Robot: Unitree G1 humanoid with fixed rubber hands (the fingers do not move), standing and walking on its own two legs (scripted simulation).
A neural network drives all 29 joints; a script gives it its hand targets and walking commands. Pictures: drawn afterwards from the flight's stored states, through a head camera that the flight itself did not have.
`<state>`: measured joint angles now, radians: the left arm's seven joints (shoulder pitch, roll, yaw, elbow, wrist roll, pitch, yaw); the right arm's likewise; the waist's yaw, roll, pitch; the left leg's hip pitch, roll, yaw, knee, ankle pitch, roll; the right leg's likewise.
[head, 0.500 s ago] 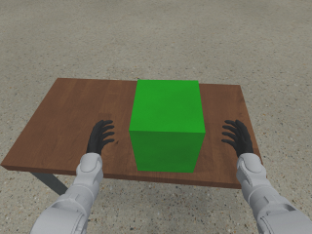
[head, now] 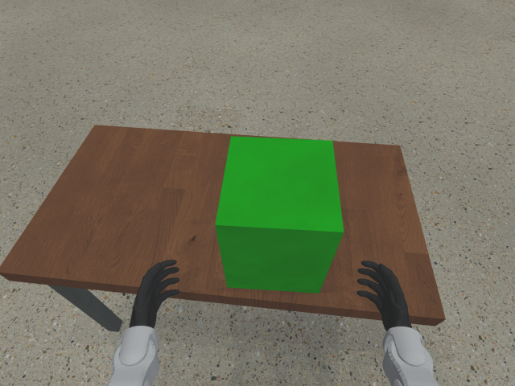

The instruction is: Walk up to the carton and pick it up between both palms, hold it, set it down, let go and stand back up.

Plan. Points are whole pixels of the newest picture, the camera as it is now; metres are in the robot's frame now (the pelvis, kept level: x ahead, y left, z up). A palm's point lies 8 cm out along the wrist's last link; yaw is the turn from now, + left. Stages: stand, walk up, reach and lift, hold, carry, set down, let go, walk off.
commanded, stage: set down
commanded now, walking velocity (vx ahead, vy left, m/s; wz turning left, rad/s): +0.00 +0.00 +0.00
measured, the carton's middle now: (276, 218) +0.47 -0.02 -0.07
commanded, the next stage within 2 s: let go in 1.18 s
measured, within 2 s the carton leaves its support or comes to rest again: neither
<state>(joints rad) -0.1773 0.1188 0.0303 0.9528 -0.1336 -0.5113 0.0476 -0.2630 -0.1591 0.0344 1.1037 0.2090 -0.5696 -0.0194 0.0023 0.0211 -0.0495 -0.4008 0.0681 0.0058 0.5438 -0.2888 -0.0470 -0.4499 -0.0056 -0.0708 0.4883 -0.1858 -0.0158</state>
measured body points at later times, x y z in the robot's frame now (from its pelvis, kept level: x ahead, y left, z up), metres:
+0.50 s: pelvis +0.01 +0.01 +0.01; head +0.04 +0.01 +0.45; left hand +0.23 +0.21 -0.06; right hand +0.22 -0.21 -0.06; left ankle -0.02 +0.14 -0.73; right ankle +0.03 -0.11 -0.73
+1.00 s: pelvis +0.01 +0.02 +0.01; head +0.01 +0.02 +0.46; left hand +0.20 +0.23 -0.06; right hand +0.19 -0.21 -0.07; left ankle -0.02 +0.14 -0.73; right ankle +0.03 -0.11 -0.73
